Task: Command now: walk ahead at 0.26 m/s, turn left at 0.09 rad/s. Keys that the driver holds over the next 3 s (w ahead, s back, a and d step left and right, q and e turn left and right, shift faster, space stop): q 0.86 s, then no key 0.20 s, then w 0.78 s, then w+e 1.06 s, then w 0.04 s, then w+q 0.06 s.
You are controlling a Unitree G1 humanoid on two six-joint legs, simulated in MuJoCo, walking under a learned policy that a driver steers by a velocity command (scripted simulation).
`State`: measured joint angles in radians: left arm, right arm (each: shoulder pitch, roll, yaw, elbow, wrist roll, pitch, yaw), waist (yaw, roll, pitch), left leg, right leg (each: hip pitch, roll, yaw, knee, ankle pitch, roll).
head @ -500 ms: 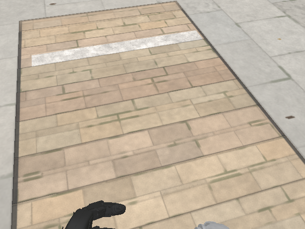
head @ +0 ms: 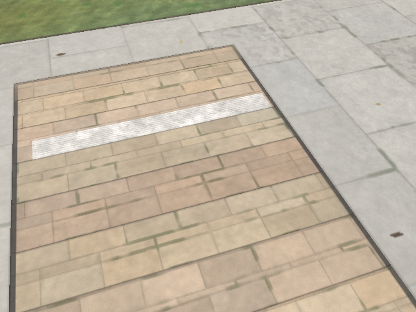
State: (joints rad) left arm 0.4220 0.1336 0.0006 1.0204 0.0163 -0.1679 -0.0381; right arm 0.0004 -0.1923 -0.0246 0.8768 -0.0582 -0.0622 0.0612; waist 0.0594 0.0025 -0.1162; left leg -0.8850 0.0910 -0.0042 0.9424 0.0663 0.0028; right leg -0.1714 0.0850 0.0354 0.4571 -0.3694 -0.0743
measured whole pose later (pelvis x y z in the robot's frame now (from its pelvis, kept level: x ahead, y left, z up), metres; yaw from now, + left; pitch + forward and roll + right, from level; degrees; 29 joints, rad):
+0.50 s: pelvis +0.11 +0.06 +0.00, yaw +14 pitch +4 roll -1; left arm 0.10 0.25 0.08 0.78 0.00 -0.05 0.09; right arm 0.19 -0.23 -0.09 0.77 0.00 -0.03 -0.03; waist -0.03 0.01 -0.03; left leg -0.44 -0.15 -0.13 0.44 -0.06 0.09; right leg -0.64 -0.04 0.10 1.03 -0.31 0.08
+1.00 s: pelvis +0.10 +0.03 +0.00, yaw +31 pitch +2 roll +0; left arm 0.17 0.24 0.05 0.64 0.00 0.00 0.07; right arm 0.14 -0.27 -0.06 0.60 0.01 0.05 0.00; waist 0.03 0.01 0.01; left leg -0.43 0.04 0.01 0.82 -0.38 -0.07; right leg -0.34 -0.09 -0.08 0.58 -0.26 0.01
